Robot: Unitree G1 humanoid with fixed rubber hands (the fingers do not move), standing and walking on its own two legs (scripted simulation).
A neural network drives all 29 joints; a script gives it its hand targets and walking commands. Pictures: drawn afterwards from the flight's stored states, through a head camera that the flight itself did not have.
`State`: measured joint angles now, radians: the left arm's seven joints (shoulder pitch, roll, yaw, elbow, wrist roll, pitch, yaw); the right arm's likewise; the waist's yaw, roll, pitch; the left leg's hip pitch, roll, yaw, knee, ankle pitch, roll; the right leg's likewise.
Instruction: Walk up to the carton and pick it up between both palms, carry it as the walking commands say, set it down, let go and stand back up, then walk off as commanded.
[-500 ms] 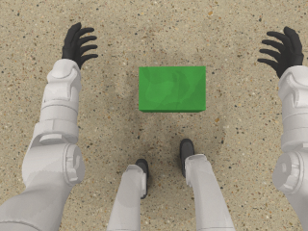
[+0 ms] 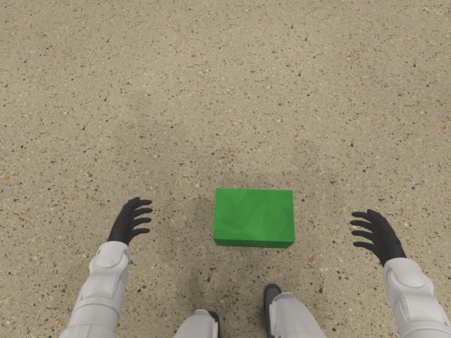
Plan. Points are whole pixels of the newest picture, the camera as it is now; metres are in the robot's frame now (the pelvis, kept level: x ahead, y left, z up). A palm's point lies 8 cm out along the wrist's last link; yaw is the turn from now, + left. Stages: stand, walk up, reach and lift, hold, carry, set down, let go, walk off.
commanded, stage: let go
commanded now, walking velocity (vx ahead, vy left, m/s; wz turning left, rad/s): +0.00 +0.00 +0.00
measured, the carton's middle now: (252, 219) +0.44 -0.05 -0.65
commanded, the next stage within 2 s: stand in 0.72 s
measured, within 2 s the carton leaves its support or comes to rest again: neither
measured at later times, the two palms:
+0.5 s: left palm (86, 297) +0.19 +0.25 -0.03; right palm (393, 294) +0.18 -0.23 -0.04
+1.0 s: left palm (58, 320) +0.15 +0.30 -0.05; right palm (430, 312) +0.15 -0.29 -0.06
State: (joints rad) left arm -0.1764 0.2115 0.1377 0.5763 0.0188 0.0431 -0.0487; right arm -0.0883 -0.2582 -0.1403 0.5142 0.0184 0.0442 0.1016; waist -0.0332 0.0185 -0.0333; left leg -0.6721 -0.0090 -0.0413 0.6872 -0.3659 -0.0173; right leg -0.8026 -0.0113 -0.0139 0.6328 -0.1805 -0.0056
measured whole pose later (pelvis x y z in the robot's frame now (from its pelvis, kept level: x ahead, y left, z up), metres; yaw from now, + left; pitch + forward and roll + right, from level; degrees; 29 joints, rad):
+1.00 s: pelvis +0.04 +0.00 +0.02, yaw +0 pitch -1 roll -1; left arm 0.21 0.34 0.07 0.73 0.04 0.02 -0.01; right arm 0.26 -0.37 -0.05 0.64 -0.05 0.03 -0.01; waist 0.00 0.04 0.01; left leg -0.11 0.01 -0.05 0.49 -0.38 -0.01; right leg -0.27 0.00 -0.02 0.51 -0.23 0.00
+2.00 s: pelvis +0.02 +0.00 +0.03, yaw +1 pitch -2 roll +0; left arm 0.13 0.38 0.02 1.02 0.02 0.00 0.01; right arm 0.20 -0.40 -0.01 0.94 -0.03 0.00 -0.02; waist 0.01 0.02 0.02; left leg -0.03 0.00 -0.06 0.36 -0.29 -0.02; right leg -0.19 -0.01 -0.04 0.40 -0.17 0.00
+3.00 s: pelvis +0.02 -0.02 +0.02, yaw +0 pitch +0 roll +0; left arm 0.18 0.36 0.02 1.10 0.02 0.06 0.00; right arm 0.18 -0.35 0.00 0.97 -0.04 0.03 -0.03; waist -0.02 0.00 0.02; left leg -0.11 0.04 -0.05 0.45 -0.34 -0.04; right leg -0.30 0.02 -0.04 0.56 -0.27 0.00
